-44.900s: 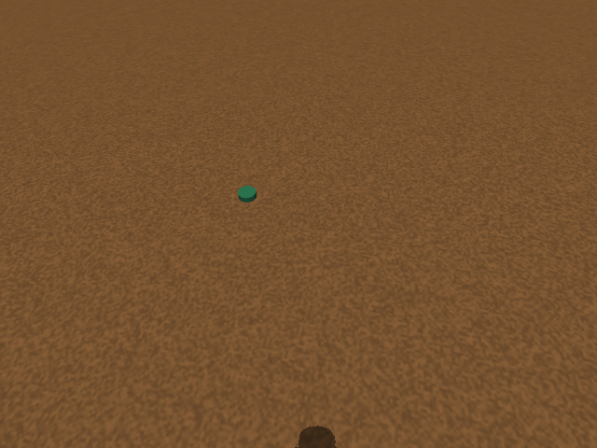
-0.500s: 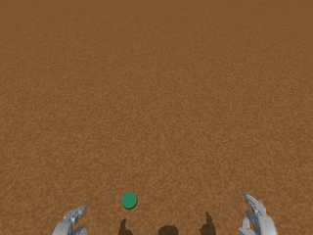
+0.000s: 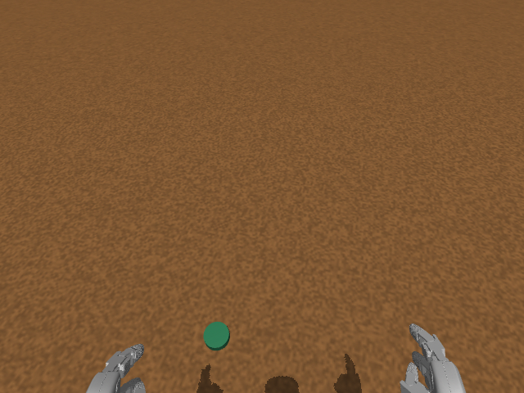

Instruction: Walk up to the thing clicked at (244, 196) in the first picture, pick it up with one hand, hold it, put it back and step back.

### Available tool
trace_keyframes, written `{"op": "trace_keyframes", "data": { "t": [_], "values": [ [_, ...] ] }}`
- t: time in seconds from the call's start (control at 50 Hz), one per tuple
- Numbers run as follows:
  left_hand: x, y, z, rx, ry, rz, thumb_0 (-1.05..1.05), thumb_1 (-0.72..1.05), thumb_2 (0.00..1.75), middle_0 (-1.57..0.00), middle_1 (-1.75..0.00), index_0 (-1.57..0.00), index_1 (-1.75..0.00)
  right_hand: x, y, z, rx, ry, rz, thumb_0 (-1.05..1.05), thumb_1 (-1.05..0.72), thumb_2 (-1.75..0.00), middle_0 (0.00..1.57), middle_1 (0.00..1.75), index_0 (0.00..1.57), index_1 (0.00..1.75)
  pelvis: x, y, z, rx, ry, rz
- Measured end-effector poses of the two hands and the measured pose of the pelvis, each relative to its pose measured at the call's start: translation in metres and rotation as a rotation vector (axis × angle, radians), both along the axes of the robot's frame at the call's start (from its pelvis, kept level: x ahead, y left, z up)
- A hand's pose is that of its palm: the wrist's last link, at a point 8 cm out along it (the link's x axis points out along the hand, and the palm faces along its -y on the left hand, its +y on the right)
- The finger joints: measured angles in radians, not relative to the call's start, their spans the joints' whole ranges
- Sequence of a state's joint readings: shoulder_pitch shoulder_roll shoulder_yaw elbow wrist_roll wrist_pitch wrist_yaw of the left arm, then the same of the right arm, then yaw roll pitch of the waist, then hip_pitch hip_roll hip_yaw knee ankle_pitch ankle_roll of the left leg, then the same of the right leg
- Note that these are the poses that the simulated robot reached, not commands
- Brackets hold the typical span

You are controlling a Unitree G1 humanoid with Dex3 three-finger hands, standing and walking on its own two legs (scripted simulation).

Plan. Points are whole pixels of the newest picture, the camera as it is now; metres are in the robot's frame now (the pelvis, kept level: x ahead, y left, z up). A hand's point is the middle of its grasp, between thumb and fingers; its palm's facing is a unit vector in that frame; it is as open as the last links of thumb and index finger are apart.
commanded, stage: home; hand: left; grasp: from above
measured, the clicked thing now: (216, 335) +0.48 +0.18 -0.70
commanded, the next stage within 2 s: stand in 0.24 s
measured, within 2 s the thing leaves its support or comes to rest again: neither
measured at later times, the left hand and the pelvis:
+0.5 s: hand out of the picture +0.14 +0.21 -0.09, palm faces +0.02 -0.94 -0.33, open 7.3 cm; pelvis -0.01 +0.00 +0.02, yaw +0 degrees
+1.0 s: hand out of the picture +0.02 +0.24 -0.10, palm faces +0.05 -0.95 -0.31, open 7.3 cm; pelvis -0.02 +0.01 +0.06, yaw +1 degrees
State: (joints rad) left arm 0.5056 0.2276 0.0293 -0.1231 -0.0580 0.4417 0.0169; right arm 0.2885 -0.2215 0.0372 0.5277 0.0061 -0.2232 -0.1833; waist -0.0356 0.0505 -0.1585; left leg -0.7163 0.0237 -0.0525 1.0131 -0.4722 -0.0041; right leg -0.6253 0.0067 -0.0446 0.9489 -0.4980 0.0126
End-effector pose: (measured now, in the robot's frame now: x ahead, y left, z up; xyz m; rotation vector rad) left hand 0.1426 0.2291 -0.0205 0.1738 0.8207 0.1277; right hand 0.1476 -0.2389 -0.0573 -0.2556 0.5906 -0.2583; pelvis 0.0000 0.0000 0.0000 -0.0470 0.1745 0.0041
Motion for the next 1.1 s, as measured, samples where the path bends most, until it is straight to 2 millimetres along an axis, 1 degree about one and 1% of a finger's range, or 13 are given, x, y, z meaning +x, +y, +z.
{"op": "trace_keyframes", "data": {
  "t": [0.34, 0.36, 0.4, 0.44, 0.5, 0.58, 0.68, 0.8, 0.9, 1.0, 1.1],
  "values": [
    [-0.003, -0.004, -0.001, -0.003, -0.003, -0.001, 0.01, 0.91, 0.89, -0.2, -0.3, -0.21, -0.3, -0.005, -0.006, 0.001, -0.004, -0.004, -0.008, 0.02, -0.9, -0.9, 0.21, 0.3, 0.2, 0.3, -0.003, -0.004, -0.001, 0.002, -0.001, 0.001],
    [-0.002, -0.003, -0.003, 0.021, -0.015, -0.018, 0.01, 0.91, 0.89, -0.2, -0.3, -0.21, -0.3, -0.005, -0.006, -0.002, -0.019, 0.021, 0.015, 0.02, -0.9, -0.9, 0.21, 0.3, 0.2, 0.3, -0.005, -0.004, 0.001, 0.005, -0.023, 0.003],
    [0.0, 0.004, -0.014, 0.072, -0.028, -0.04, 0.01, 0.91, 0.89, -0.2, -0.3, -0.21, -0.3, -0.008, -0.009, -0.012, -0.042, 0.145, 0.09, 0.01, -0.9, -0.9, 0.21, 0.3, 0.2, 0.3, -0.009, -0.004, 0.006, 0.023, -0.072, 0.004],
    [-0.002, 0.014, -0.024, 0.102, -0.003, -0.035, 0.01, 0.91, 0.89, -0.2, -0.3, -0.21, -0.3, -0.014, -0.014, -0.019, -0.051, 0.262, 0.14, 0.01, -0.9, -0.9, 0.21, 0.3, 0.2, 0.3, -0.011, -0.004, 0.011, 0.036, -0.099, 0.003],
    [-0.014, 0.028, -0.032, 0.127, 0.053, -0.017, 0.01, 0.91, 0.89, -0.2, -0.3, -0.21, -0.3, -0.025, -0.022, -0.022, -0.025, 0.355, 0.133, 0.01, -0.9, -0.9, 0.21, 0.3, 0.2, 0.3, -0.013, -0.004, 0.018, 0.048, -0.13, 0.001],
    [-0.038, 0.043, -0.039, 0.143, 0.14, 0.027, 0.01, 0.91, 0.89, -0.2, -0.3, -0.21, -0.3, -0.041, -0.032, -0.021, -0.001, 0.421, 0.086, 0.01, -0.9, -0.9, 0.21, 0.3, 0.2, 0.3, -0.013, -0.002, 0.026, 0.051, -0.159, 0.0],
    [-0.069, 0.055, -0.045, 0.141, 0.234, 0.072, 0.01, 0.91, 0.89, -0.2, -0.3, -0.21, -0.3, -0.06, -0.036, -0.017, 0.006, 0.482, 0.039, 0.01, -0.9, -0.9, 0.21, 0.3, 0.2, 0.3, -0.012, 0.002, 0.035, 0.049, -0.196, 0.001],
    [-0.098, 0.057, -0.049, 0.111, 0.321, 0.102, 0.01, 0.91, 0.89, -0.2, -0.3, -0.21, -0.3, -0.08, -0.029, -0.013, 0.022, 0.544, 0.014, 0.01, -0.91, -0.9, 0.21, 0.3, 0.2, 0.3, -0.015, 0.007, 0.046, 0.042, -0.226, 0.004],
    [-0.118, 0.055, -0.049, 0.09, 0.379, 0.112, 0.01, 0.91, 0.89, -0.2, -0.3, -0.21, -0.3, -0.091, -0.022, -0.01, 0.041, 0.58, 0.001, 0.01, -0.91, -0.9, 0.21, 0.3, 0.2, 0.3, -0.018, 0.009, 0.054, 0.039, -0.244, 0.009],
    [-0.131, 0.057, -0.047, 0.087, 0.416, 0.119, 0.01, 0.91, 0.89, -0.2, -0.3, -0.21, -0.3, -0.099, -0.02, -0.009, 0.053, 0.602, -0.01, 0.01, -0.9, -0.9, 0.21, 0.3, 0.2, 0.3, -0.022, 0.01, 0.059, 0.04, -0.258, 0.011],
    [-0.14, 0.06, -0.045, 0.095, 0.443, 0.124, 0.01, 0.91, 0.89, -0.2, -0.3, -0.21, -0.3, -0.105, -0.022, -0.009, 0.056, 0.619, -0.019, 0.01, -0.9, -0.9, 0.21, 0.3, 0.2, 0.3, -0.026, 0.01, 0.062, 0.041, -0.262, 0.012]
  ]
}}
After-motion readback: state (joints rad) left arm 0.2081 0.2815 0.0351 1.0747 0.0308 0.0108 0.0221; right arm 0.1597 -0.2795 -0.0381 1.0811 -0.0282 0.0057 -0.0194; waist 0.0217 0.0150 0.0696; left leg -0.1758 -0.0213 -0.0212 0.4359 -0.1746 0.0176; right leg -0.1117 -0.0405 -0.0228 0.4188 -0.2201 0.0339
